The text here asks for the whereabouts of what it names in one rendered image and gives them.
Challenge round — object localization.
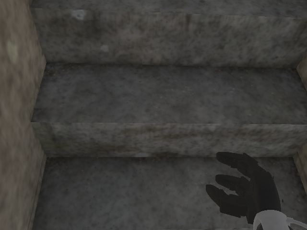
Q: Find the robot right hand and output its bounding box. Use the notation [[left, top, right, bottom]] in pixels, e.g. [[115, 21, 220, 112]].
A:
[[205, 151, 284, 224]]

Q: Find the robot right forearm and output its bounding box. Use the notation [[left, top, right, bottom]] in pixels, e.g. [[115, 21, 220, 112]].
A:
[[253, 210, 294, 230]]

